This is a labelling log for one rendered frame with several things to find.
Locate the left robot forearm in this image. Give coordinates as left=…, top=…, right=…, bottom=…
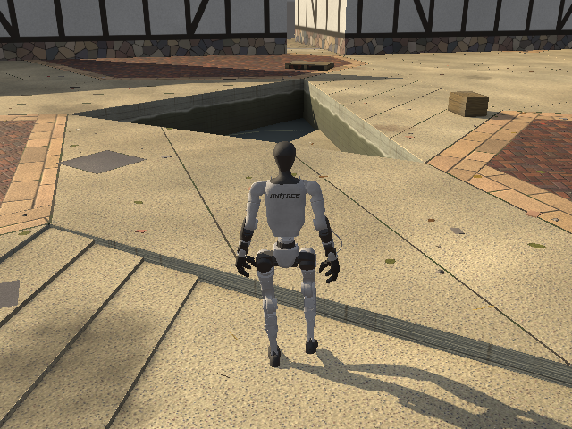
left=237, top=217, right=254, bottom=257

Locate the robot right hand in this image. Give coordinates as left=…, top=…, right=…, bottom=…
left=319, top=258, right=340, bottom=283

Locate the right robot upper arm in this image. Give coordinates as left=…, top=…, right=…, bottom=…
left=304, top=180, right=328, bottom=231

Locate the left robot upper arm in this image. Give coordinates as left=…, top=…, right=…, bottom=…
left=244, top=181, right=266, bottom=231

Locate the right robot foot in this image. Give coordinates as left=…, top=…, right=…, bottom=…
left=306, top=338, right=318, bottom=354

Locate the robot left hand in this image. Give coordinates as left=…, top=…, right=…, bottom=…
left=235, top=256, right=256, bottom=277

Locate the humanoid robot head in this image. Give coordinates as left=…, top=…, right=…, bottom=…
left=270, top=141, right=300, bottom=185

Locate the right robot forearm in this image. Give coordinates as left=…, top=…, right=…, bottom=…
left=319, top=217, right=338, bottom=261

